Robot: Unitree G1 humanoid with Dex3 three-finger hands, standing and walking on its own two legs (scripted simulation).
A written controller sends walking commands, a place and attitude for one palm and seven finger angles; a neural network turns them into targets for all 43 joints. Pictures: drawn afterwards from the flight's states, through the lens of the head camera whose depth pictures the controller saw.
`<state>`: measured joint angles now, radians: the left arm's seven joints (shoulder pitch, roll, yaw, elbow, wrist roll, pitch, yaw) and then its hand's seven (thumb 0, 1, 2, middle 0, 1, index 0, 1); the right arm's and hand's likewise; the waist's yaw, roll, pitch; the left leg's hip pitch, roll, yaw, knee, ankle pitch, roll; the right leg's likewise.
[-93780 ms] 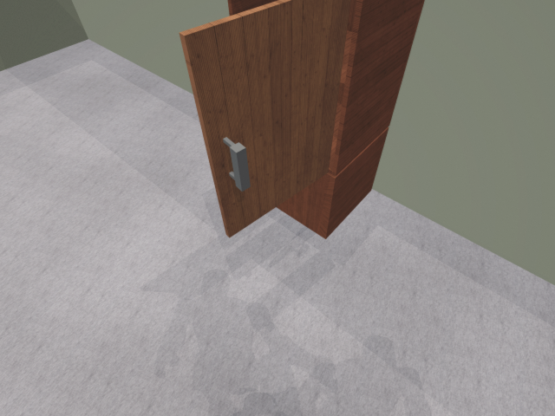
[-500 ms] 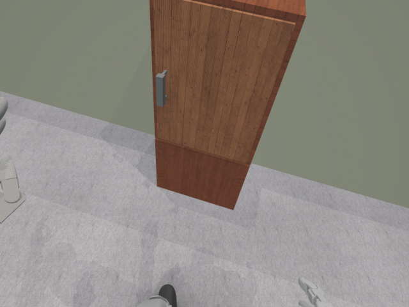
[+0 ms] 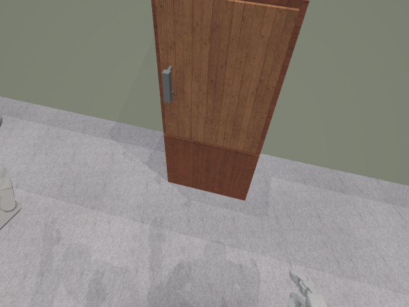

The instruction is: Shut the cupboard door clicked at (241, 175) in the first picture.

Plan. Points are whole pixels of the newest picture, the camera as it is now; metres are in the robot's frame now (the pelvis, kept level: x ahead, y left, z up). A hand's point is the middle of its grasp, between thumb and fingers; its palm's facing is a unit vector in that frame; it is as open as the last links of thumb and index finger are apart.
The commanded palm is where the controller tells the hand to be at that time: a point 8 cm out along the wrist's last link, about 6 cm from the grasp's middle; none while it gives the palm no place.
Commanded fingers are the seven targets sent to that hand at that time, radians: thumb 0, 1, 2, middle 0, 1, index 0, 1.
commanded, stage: stop stepping back and stand still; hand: left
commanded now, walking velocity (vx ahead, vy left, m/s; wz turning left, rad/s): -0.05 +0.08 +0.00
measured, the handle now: (169, 83) +0.88 +0.17 -0.04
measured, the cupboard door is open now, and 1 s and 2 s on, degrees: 0 0 0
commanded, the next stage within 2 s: let the arm hang, fingers relaxed in 0.58 s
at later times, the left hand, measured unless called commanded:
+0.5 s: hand (34, 188) +0.24 +0.27 +0.17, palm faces +0.44 -0.77 -0.46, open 7.4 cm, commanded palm +0.18 +0.30 +0.19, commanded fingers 0.00 0.90 0.90 -0.20 -0.30 -0.20 -0.30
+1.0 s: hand out of the picture +0.09 +0.19 -0.16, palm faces -0.03 -0.98 -0.18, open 7.2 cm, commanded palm none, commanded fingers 0.00 0.90 0.90 -0.20 -0.30 -0.20 -0.30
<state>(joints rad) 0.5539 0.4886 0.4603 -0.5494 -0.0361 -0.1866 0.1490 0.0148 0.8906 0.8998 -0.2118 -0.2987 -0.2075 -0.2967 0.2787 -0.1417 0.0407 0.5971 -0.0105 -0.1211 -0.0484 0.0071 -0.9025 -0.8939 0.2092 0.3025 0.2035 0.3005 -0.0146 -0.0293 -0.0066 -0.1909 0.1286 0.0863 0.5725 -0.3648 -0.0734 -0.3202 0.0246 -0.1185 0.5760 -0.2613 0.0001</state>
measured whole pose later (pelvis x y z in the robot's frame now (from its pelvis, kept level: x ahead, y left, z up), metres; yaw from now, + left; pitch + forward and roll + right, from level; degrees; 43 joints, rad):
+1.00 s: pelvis +0.02 +0.02 +0.01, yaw -1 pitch -1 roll +0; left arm 0.25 0.18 -0.01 0.88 0.01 0.05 0.01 0.00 0.95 0.90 -0.21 -0.30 -0.20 -0.29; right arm 0.20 -0.27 0.02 0.92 -0.03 0.02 0.00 0.00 -0.91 -0.89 0.20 0.30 0.20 0.30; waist -0.02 -0.02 0.05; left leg -0.24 -0.01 0.07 0.49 -0.24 0.03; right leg -0.25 -0.01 -0.08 0.51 -0.24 -0.03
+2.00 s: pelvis +0.03 +0.03 +0.02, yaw -1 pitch -2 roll +0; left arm 0.24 0.20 0.01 1.15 0.02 -0.01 0.01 0.00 0.91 0.90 -0.20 -0.30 -0.20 -0.29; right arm 0.25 -0.21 0.00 1.13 -0.02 -0.01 -0.03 0.00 -0.91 -0.89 0.20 0.30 0.20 0.30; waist 0.00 0.01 0.04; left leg -0.12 -0.01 0.08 0.35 -0.19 0.03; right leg -0.14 0.00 -0.07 0.36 -0.18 -0.02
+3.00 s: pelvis +0.05 +0.00 +0.02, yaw -1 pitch -2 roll +0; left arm 0.19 0.24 0.01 1.15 0.02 -0.02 0.01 0.00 0.91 0.90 -0.20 -0.30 -0.20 -0.29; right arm 0.19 -0.26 0.00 1.14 -0.02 0.00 -0.02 0.00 -0.91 -0.89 0.20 0.30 0.20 0.30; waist 0.00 0.02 0.03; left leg -0.08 0.02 0.06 0.30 -0.19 0.00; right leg -0.08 0.03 -0.09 0.30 -0.19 -0.06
